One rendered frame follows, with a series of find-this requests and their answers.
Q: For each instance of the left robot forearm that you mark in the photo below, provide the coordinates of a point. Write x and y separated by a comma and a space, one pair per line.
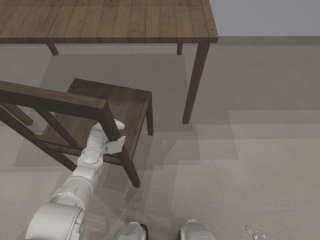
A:
81, 184

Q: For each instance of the chair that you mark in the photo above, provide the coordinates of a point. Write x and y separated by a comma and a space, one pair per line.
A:
85, 104

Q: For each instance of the left robot upper arm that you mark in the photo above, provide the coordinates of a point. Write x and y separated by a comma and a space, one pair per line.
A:
56, 221

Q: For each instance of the robot left hand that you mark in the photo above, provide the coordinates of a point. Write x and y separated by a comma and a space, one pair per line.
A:
98, 138

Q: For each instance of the robot right shin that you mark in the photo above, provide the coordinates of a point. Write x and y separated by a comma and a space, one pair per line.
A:
191, 221

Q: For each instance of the robot right hand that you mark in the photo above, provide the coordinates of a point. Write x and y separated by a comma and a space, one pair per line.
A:
256, 234

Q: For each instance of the table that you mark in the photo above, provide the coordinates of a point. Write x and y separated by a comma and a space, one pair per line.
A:
111, 22

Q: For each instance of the left robot thigh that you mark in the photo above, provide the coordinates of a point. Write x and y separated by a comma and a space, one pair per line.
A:
130, 232

